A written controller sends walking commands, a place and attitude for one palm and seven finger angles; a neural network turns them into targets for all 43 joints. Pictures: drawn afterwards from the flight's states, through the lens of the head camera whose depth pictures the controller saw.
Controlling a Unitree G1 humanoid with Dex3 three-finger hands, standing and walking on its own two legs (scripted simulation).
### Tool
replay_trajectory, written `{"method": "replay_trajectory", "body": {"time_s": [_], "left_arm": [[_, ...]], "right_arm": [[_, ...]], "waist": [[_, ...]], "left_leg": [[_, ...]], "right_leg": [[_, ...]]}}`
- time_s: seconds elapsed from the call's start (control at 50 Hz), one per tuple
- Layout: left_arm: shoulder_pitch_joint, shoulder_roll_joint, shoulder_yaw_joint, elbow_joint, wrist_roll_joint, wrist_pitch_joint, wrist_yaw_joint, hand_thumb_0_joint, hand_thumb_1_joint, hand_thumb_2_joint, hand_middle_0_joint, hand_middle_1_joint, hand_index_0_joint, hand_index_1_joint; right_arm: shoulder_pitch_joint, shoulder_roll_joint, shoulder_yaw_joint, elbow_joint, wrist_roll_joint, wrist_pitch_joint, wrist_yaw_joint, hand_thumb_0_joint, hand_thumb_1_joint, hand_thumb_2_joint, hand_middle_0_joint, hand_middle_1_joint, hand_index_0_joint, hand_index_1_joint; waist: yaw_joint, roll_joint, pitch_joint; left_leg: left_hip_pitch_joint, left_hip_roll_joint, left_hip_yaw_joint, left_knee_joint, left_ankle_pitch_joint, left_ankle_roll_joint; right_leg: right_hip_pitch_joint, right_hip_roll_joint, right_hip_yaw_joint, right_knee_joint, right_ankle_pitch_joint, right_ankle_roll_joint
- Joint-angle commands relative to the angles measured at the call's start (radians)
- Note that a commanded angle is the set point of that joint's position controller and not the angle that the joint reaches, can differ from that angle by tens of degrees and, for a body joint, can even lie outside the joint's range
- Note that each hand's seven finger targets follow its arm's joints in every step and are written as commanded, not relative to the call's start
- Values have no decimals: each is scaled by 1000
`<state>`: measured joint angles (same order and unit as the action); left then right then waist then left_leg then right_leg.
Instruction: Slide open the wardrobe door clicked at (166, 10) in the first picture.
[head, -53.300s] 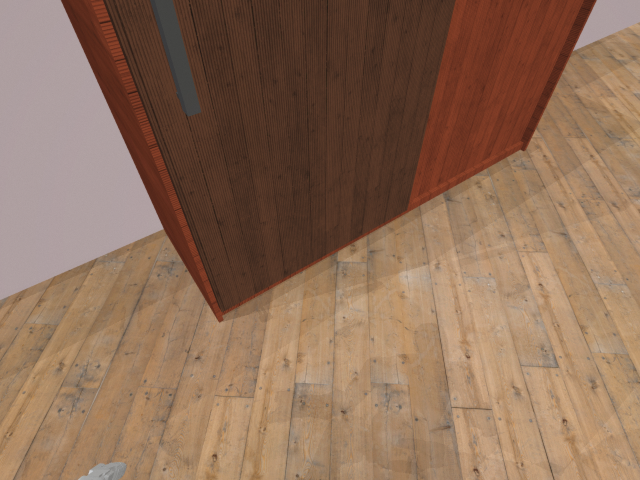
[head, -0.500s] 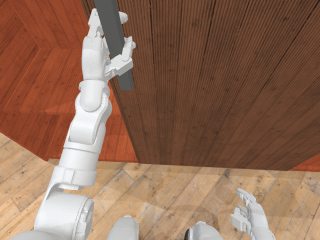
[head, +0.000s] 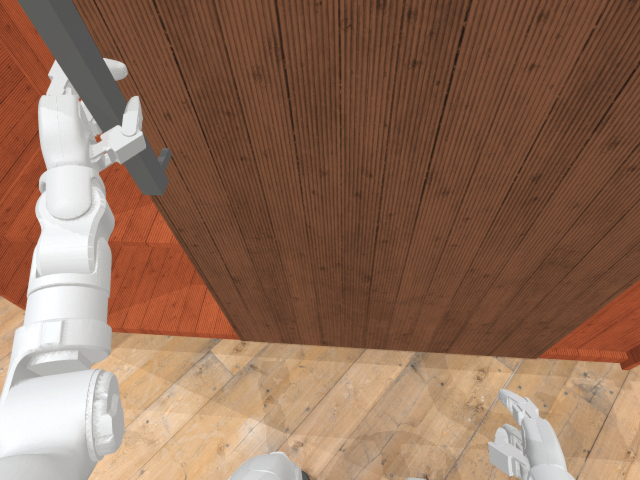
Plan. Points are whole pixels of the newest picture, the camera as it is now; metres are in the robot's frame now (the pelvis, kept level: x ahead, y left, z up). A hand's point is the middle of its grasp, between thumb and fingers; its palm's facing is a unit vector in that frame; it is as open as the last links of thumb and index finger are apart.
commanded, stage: stop walking and hold the door there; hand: left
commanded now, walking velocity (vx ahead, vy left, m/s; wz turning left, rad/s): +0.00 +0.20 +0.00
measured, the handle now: (105, 72) +0.48 +0.26 +0.24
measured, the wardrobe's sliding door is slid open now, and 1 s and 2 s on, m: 0.61 0.61 0.60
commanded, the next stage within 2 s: none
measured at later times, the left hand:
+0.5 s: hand (129, 130) +0.43 +0.24 +0.19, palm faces +0.37 -0.90 -0.22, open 6.4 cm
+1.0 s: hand (130, 130) +0.43 +0.24 +0.20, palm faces +0.35 -0.91 -0.20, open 6.4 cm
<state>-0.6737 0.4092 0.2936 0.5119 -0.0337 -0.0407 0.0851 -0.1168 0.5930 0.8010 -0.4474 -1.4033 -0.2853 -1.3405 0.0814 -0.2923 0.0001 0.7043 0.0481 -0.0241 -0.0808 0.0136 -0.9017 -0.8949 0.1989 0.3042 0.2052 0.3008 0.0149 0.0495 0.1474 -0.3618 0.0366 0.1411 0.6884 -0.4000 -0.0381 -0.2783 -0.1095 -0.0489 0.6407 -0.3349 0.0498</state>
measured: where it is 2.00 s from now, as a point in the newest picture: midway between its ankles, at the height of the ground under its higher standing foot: outside the picture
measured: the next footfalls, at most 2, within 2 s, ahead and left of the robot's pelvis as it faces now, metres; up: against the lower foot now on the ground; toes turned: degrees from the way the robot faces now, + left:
left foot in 0.02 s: +0.03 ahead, +0.16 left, +0.00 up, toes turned -2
right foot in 1.66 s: -0.04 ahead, -0.03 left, +0.00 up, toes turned -13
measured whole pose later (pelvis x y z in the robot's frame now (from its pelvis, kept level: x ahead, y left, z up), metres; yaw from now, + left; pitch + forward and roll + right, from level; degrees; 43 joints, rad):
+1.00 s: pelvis -0.05 +0.01 +0.01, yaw -10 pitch +0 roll +0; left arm -0.73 0.57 0.39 0.88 -0.01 -0.11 0.11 -0.09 0.66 0.73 -0.43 -1.40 -0.26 -1.37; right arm 0.28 -0.30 0.01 0.73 0.05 0.01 -0.12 0.01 -0.90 -0.89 0.20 0.30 0.21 0.30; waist -0.05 0.02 0.05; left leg -0.31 0.09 0.19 0.55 -0.23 0.02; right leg -0.31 -0.03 -0.04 0.53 -0.22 0.01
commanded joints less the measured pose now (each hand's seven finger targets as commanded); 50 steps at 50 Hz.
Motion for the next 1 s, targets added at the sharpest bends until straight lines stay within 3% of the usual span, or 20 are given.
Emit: {"method": "replay_trajectory", "body": {"time_s": [0.0, 0.02, 0.04, 0.08, 0.14, 0.16, 0.18, 0.2, 0.24, 0.28, 0.34, 0.38, 0.42, 0.48, 0.52, 0.56, 0.6, 0.64, 0.82, 0.98], "left_arm": [[-395, 239, 4, -225, 8, -89, 19, 0, 900, 900, -450, -1400, -450, -1400], [-378, 180, -44, -217, 5, -105, 12, 0, 900, 900, -450, -1400, -450, -1400], [-358, 193, -18, -213, 8, -119, 17, 0, 900, 900, -450, -1400, -450, -1400], [-355, 236, -7, -214, 22, -133, 26, 0, 900, 900, -450, -1400, -450, -1400], [-312, 309, 51, -167, 22, -130, 33, 0, 900, 900, -450, -1400, -450, -1400], [-307, 308, 43, -156, 21, -124, 30, 0, 900, 900, -450, -1400, -450, -1400], [-270, 359, 73, -105, 25, -113, 32, 0, 900, 900, -450, -1400, -450, -1400], [-233, 408, 121, -50, 21, -96, 43, 0, 900, 900, -450, -1400, -450, -1400], [-271, 404, 112, -61, 20, -74, 39, 0, 900, 900, -450, -1400, -450, -1400], [-277, 434, 150, -57, 24, -65, 43, 0, 900, 900, -450, -1400, -450, -1400], [-248, 476, 194, -61, 34, -73, 45, 0, 900, 900, -450, -1400, -450, -1400], [-267, 402, 112, -87, 23, -78, 34, 0, 900, 900, -450, -1400, -450, -1400], [-276, 359, 88, -79, 25, -85, 28, 0, 900, 900, -450, -1400, -450, -1400], [-309, 348, 61, -90, 22, -110, 27, 0, 900, 900, -450, -1400, -450, -1400], [-307, 375, 87, -46, 32, -122, 32, 0, 900, 900, -450, -1400, -450, -1400], [-333, 434, 132, -18, 35, -133, 37, 0, 900, 900, -450, -1400, -450, -1400], [-327, 514, 192, 15, 41, -140, 40, 0, 900, 900, -450, -1400, -450, -1400], [-320, 527, 196, 52, 38, -140, 37, 0, 900, 900, -450, -1400, -450, -1400], [-413, 449, 117, 120, 30, -149, 25, 0, 900, 900, -450, -1400, -450, -1400], [-408, 490, 131, 169, 30, -144, 24, 0, 900, 900, -450, -1400, -450, -1400]], "right_arm": [[-3, -117, -57, -148, 7, -12, -12, 0, -900, -900, 200, 300, 200, 300], [8, -117, -54, -154, 16, -12, 3, 0, -900, -900, 200, 300, 200, 300], [0, -120, -51, -158, 9, -17, 6, 0, -900, -900, 200, 300, 200, 300], [15, -120, -45, -163, 0, -23, 6, 0, -900, -900, 200, 300, 200, 300], [45, -133, -49, -164, 6, -25, 2, 0, -900, -900, 200, 300, 200, 300], [29, -123, -43, -183, 8, -19, -4, 0, -900, -900, 200, 300, 200, 300], [37, -121, -41, -184, 6, -8, -15, 0, -900, -900, 200, 300, 200, 300], [62, -140, -60, -169, 6, 0, -22, 0, -900, -900, 200, 300, 200, 300], [40, -131, -52, -177, 9, -1, -26, 0, -900, -900, 200, 300, 200, 300], [54, -127, -35, -152, 0, -7, -33, 0, -900, -900, 200, 300, 200, 300], [66, -122, -43, -149, -1, 13, -44, 0, -900, -900, 200, 300, 200, 300], [58, -136, -54, -153, 11, 21, -45, 0, -900, -900, 200, 300, 200, 300], [71, -139, -53, -154, 10, 21, -34, 0, -900, -900, 200, 300, 200, 300], [64, -143, -45, -158, 2, 23, -30, 0, -900, -900, 200, 300, 200, 300], [72, -141, -39, -153, -7, 20, -26, 0, -900, -900, 200, 300, 200, 300], [92, -149, -39, -142, -6, 13, -28, 0, -900, -900, 200, 300, 200, 300], [104, -155, -41, -142, -4, 14, -34, 0, -900, -900, 200, 300, 200, 300], [114, -142, -42, -144, 0, 12, -43, 0, -900, -900, 200, 300, 200, 300], [121, -154, -34, -124, 0, -6, -52, 0, -900, -900, 200, 300, 200, 300], [152, -164, -44, -94, 4, -7, -57, 0, -900, -900, 200, 300, 200, 300]], "waist": [[0, -85, -528], [-5, 31, -536], [-15, 178, -525], [-7, 294, -434], [-3, 144, -457], [-10, 39, -444], [-23, -72, -439], [-11, -175, -437], [15, -218, -411], [-7, -213, -432], [1, -176, -489], [-2, -95, -487], [-6, -26, -493], [-7, 130, -455], [0, 175, -404], [2, 164, -386], [-5, 63, -424], [-16, -58, -467], [-12, 78, -414], [-25, 0, -427]], "left_leg": [[313, 126, -32, -198, 627, 47], [358, 198, -133, -172, 766, 91], [387, 261, -188, -209, 793, 120], [349, 278, -211, -243, 786, 165], [346, 230, -122, -130, 760, 119], [257, 177, -76, -87, 593, 73], [146, 102, -27, -58, 403, 26], [65, 43, -24, 10, 153, -1], [-41, 6, -102, 124, -103, 10], [-51, 10, -101, 7, -62, 12], [98, 0, -26, -196, 203, 5], [244, 99, -57, -221, 577, 30], [319, 162, -95, -180, 730, 53], [278, 234, -187, -262, 705, 106], [190, 247, -184, -291, 573, 129], [160, 226, -162, -265, 503, 113], [137, 173, -116, -203, 454, 67], [135, 111, -68, -156, 344, 34], [161, 181, -133, -300, 261, 75], [173, 130, -91, -234, 284, 51]], "right_leg": [[154, -90, 80, 8, 737, -42], [78, -32, 62, 11, 374, -25], [-9, 20, 29, 68, 23, -28], [-73, 50, 9, 103, -169, -43], [30, 39, 17, -103, 108, -47], [93, -18, 91, -165, 408, -62], [169, -128, 202, -178, 657, -94], [219, -200, 264, -198, 812, -130], [250, -270, 317, -213, 923, -173], [330, -246, 226, -144, 1033, -168], [319, -169, 140, -91, 987, -110], [214, -86, 79, -84, 783, -45], [119, -22, 63, -93, 597, -31], [50, 56, 16, -12, 121, -31], [48, 64, 5, 14, 2, -38], [71, 53, 4, -51, 71, -45], [138, 6, 48, -115, 357, -55], [164, -51, 112, -152, 466, -68], [81, 45, 34, -118, 174, -41], [90, -4, 92, -186, 293, -53]]}}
